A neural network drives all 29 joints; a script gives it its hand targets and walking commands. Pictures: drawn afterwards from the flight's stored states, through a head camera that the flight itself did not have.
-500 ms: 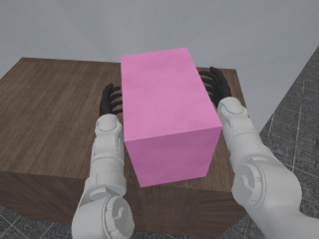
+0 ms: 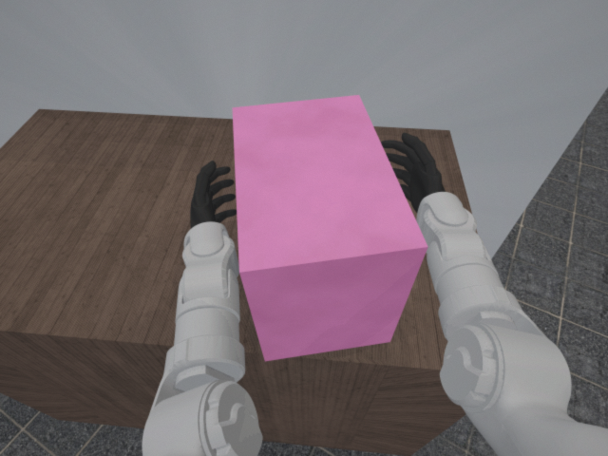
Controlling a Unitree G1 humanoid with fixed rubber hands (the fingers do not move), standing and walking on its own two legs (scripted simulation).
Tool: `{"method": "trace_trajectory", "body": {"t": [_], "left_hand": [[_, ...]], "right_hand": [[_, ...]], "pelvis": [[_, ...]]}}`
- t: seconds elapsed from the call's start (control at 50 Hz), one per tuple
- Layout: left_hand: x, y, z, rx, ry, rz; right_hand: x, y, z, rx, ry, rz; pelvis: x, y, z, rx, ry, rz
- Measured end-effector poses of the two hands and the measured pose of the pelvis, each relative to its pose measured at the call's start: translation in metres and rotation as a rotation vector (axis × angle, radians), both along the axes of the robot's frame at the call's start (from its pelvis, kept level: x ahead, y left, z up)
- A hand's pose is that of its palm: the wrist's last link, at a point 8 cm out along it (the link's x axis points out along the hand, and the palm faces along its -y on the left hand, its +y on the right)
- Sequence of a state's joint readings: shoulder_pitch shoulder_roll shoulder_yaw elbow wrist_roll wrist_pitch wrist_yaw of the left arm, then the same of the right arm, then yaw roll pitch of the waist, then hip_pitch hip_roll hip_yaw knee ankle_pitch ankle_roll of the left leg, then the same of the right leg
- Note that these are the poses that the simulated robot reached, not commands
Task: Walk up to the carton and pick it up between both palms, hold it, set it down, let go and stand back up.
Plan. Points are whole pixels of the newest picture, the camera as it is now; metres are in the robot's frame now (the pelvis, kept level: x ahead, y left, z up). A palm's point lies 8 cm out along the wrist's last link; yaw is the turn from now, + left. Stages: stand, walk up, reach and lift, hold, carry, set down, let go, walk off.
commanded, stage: set down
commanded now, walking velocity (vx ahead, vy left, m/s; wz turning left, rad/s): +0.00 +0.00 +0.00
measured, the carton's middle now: (312, 226) +0.45 +0.03 +0.04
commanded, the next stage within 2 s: none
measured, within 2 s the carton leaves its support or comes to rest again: neither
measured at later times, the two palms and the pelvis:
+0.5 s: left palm (211, 228) +0.39 +0.17 +0.10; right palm (426, 194) +0.45 -0.12 +0.12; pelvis +0.00 +0.00 +0.00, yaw +0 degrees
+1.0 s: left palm (212, 240) +0.39 +0.17 +0.07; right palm (441, 198) +0.46 -0.14 +0.10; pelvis -0.02 +0.00 -0.01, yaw +0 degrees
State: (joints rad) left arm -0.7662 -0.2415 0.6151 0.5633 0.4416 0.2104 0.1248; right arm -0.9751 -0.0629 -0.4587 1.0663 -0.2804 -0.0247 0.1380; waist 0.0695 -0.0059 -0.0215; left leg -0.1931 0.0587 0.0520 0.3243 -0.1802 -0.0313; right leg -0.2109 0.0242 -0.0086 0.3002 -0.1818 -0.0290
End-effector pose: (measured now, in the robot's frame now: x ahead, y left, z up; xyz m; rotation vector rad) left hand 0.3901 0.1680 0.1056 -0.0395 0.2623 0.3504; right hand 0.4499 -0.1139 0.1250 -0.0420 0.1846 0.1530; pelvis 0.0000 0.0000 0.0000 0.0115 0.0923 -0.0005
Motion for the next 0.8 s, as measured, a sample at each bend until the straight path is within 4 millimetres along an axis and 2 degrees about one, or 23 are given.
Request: {"method": "trace_trajectory", "body": {"t": [0.4,0.5,0.6,0.7,0.8], "left_hand": [[0.000,-0.001,-0.002,-0.006,0.000,0.002],[0.000,-0.002,-0.011,0.026,0.034,0.008],[0.006,0.000,-0.015,0.064,0.038,0.001],[0.012,0.001,-0.027,0.052,0.061,-0.021],[0.010,0.005,-0.035,0.041,0.066,-0.027]], "right_hand": [[0.000,-0.002,-0.002,0.002,-0.002,0.005],[0.001,-0.004,-0.005,-0.005,0.003,0.008],[0.001,-0.004,-0.017,0.002,0.052,-0.001],[0.003,-0.004,-0.029,-0.011,0.091,0.002],[0.009,-0.006,-0.032,-0.025,0.093,0.002]], "pelvis": [[0.002,-0.002,0.000,0.002,0.003,0.000],[0.002,-0.002,0.000,0.002,0.006,0.000],[-0.002,-0.001,-0.001,0.001,0.029,0.000],[-0.006,0.002,-0.003,-0.003,0.081,-0.001],[-0.012,0.005,-0.005,-0.009,0.132,-0.002]]}}
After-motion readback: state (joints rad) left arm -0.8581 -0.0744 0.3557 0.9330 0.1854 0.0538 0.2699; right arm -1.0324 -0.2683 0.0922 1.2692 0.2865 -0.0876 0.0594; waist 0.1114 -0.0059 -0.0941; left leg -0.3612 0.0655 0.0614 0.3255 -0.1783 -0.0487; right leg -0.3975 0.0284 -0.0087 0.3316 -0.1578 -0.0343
